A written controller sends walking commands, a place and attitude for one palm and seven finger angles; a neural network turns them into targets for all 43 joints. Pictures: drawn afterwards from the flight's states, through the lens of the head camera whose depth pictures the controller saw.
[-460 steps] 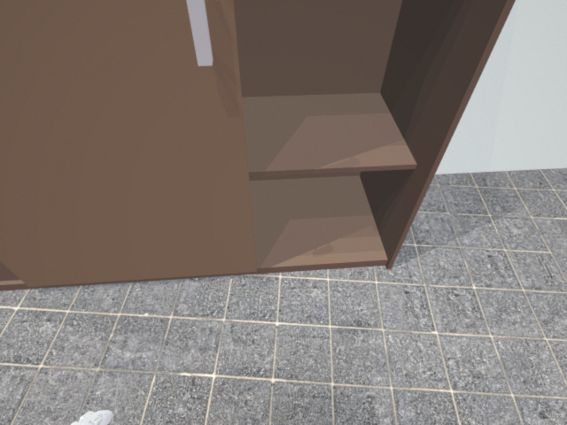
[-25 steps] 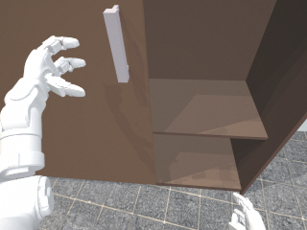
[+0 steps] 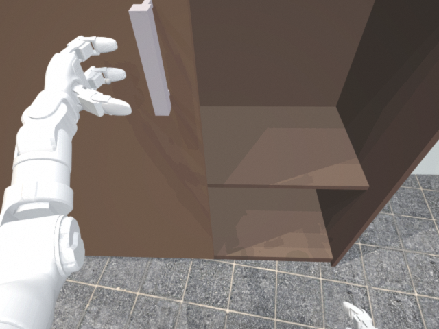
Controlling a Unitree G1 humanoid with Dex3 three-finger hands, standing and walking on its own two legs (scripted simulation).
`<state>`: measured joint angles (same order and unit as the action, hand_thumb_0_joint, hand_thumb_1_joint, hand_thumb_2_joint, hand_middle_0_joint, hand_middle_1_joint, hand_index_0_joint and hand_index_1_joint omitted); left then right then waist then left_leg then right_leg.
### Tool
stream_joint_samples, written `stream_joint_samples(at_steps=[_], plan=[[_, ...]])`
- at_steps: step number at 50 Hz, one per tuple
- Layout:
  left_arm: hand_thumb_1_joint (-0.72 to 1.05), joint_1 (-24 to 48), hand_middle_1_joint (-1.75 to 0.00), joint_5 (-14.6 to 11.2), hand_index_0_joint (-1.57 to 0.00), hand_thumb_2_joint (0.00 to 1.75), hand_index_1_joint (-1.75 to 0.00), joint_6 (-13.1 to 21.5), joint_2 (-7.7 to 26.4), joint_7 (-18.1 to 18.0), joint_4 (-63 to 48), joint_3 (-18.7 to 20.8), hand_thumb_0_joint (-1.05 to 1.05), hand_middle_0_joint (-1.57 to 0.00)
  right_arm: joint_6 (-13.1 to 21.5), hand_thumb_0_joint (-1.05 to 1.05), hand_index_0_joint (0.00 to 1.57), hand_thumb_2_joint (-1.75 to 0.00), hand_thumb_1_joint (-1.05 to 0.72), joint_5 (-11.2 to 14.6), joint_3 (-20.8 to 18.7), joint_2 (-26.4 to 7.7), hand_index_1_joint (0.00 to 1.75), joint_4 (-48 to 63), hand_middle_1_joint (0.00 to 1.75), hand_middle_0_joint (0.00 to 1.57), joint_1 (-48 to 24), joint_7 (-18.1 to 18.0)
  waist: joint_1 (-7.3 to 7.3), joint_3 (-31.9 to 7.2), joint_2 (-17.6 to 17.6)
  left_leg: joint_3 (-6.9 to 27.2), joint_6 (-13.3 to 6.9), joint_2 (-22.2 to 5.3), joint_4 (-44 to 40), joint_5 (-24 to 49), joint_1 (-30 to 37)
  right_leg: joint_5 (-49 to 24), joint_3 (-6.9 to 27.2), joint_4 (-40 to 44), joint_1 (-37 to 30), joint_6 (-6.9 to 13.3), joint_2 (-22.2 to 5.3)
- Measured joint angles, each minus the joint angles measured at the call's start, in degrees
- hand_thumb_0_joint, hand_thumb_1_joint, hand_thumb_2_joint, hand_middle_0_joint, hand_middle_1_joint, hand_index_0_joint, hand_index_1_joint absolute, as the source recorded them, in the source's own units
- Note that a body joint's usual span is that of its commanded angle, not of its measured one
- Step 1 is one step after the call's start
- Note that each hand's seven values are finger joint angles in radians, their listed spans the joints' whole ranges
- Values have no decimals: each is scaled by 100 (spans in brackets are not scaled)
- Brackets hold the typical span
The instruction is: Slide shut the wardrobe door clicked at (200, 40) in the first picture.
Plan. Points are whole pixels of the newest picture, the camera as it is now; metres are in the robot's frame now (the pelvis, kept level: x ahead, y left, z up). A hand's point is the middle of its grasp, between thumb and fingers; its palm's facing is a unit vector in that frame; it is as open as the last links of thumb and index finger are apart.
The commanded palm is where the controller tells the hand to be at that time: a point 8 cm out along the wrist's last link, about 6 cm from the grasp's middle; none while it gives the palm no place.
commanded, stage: move the hooked fingers beside the handle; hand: left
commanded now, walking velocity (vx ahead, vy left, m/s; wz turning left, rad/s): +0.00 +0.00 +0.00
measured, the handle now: (156, 61) +0.51 +0.12 +0.25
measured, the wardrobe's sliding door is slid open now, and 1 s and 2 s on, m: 0.54 0.54 0.54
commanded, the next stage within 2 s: feel for the door with the fingertips in 1.26 s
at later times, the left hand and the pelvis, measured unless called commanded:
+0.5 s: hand (116, 79) +0.46 +0.18 +0.24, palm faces +0.02 -1.00 -0.02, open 14.0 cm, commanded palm +0.44 +0.23 +0.25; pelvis +0.00 +0.00 +0.00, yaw -1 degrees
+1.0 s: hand (110, 81) +0.45 +0.19 +0.24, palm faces +0.01 -1.00 -0.03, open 14.0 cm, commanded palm +0.44 +0.23 +0.25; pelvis +0.00 +0.00 +0.00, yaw +0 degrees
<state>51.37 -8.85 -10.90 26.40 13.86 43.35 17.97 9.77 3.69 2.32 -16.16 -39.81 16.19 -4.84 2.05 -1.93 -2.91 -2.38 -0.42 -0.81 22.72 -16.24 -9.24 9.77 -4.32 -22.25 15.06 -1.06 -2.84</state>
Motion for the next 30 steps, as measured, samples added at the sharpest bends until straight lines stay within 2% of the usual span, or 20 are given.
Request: stream_joint_samples(at_steps=[6, 12, 23, 30], plan=[[-50, 343, -120, 90, -30, 30, -120, 213, 30, -28, 542, 64, -1, -31, 3, 1, 20, -90, -90, -31, -42, -16, 30, -124, 30, 20, 199, 20, 80, -22, 13, -41, -5, -10, -5, -6, -71, -17, 40, 19, 83, -4, 16], [-50, 238, -123, 108, -32, 30, -121, 353, 57, -18, 513, 139, -1, -34, -31, 1, 20, -90, -90, -42, -106, -32, 30, -172, 30, 20, 396, 54, 91, -36, -12, -80, -8, -19, -40, 2, -68, -40, 78, 55, 96, -8, 32], [-50, -16, -120, 102, -31, 30, -120, 303, -97, -108, 167, 170, -1, -31, -17, 1, 20, -90, -90, -47, -100, -2, 30, -115, 30, 20, 298, 77, 79, -44, -13, -106, -5, -28, -46, 3, -23, -48, 105, 55, 66, -2, 45], [-50, 150, -120, 133, -31, 30, -120, 250, -87, -138, 384, 104, -1, -31, -7, 1, 20, -90, -90, -29, -54, 25, 30, -56, 30, 20, 96, 60, 42, -64, 7, -81, 3, -28, -6, 0, -50, -32, 83, 8, 87, 6, 39]])
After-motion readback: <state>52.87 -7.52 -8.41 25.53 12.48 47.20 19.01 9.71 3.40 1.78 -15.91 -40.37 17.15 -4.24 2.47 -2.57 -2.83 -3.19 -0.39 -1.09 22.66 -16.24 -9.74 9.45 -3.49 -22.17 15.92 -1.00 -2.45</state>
